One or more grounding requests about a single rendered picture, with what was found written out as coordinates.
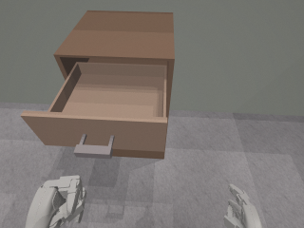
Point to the cabinet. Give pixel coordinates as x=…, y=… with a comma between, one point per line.
x=123, y=37

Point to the robot right hand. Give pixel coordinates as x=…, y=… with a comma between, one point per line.
x=246, y=216

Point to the robot left hand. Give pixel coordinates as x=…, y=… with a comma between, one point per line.
x=66, y=195

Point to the handle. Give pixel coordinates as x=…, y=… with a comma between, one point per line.
x=83, y=150

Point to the drawer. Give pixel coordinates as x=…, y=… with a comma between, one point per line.
x=127, y=101

